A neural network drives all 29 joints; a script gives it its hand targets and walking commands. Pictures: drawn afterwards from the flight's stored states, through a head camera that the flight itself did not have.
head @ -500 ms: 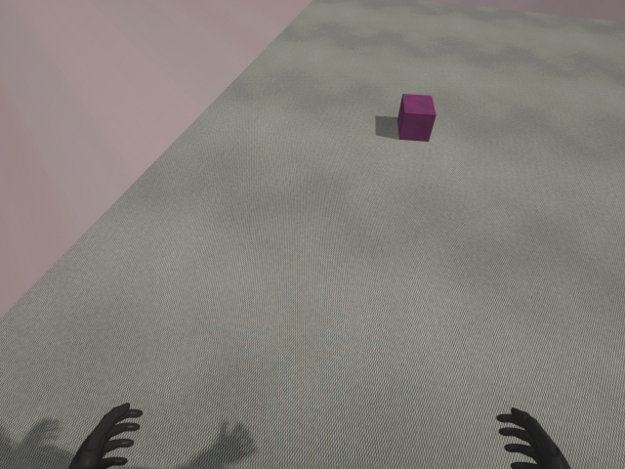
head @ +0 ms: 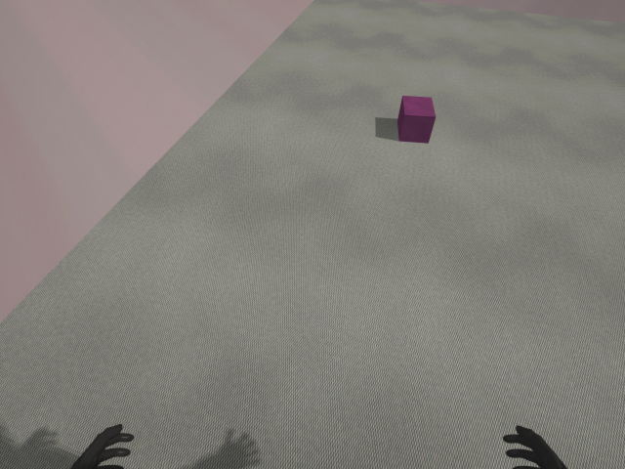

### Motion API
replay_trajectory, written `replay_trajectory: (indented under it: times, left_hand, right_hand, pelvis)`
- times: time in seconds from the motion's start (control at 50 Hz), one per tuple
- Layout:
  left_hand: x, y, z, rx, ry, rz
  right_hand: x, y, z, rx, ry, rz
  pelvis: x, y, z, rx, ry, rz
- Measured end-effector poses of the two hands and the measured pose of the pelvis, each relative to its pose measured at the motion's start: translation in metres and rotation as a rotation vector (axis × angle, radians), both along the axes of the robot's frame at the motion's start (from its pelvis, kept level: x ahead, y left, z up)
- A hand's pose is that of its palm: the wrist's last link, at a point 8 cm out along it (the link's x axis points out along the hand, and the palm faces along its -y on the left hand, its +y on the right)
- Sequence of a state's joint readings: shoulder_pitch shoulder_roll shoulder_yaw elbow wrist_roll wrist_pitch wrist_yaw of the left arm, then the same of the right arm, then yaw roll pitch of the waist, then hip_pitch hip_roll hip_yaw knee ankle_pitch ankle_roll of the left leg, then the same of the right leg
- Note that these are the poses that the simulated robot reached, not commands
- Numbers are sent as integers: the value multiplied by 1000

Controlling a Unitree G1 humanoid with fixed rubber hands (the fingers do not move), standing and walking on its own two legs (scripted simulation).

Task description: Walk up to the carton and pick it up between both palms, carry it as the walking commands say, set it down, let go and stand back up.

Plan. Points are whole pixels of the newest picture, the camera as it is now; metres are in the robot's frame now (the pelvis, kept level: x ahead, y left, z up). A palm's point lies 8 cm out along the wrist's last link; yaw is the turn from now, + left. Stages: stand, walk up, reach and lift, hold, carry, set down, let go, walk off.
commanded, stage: stand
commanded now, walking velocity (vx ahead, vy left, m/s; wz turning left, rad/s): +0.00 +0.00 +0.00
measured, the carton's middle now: (415, 119) +2.04 -0.59 -0.67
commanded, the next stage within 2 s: walk up in 1.50 s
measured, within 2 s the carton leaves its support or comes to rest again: neither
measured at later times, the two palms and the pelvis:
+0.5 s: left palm out of the picture +0.11 +0.31 -0.08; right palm out of the picture +0.12 -0.30 -0.08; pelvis +0.00 +0.00 +0.02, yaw +0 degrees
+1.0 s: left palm out of the picture +0.10 +0.31 -0.08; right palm out of the picture +0.10 -0.31 -0.08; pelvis +0.00 +0.00 +0.02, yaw +0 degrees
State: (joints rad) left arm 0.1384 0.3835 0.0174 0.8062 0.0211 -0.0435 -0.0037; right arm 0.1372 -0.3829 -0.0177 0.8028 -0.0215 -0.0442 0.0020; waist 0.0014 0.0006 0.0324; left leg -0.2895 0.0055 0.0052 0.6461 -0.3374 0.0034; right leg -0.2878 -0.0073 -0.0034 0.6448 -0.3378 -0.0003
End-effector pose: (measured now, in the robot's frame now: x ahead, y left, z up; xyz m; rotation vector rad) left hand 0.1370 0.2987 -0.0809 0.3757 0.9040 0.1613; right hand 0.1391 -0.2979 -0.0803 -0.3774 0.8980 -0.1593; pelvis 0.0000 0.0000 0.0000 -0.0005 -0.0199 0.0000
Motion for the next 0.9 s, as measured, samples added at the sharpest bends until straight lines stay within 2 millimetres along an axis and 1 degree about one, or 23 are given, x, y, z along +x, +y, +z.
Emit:
replay_trajectory:
  times: [0.28,0.44,0.68,0.9]
  left_hand:
    - [-10,4,3,-3,61,24]
    - [-18,7,3,-1,102,43]
    - [-33,11,1,3,159,65]
    - [-38,13,1,8,183,74]
  right_hand:
    - [-12,-3,2,3,68,-25]
    - [-19,-6,3,2,105,-42]
    - [-32,-10,1,-2,159,-67]
    - [-38,-11,0,-4,185,-79]
  pelvis:
    - [-1,0,12,1,-14,1]
    - [-1,0,17,1,-20,1]
    - [-3,1,21,1,-22,1]
    - [-2,1,22,1,-20,2]
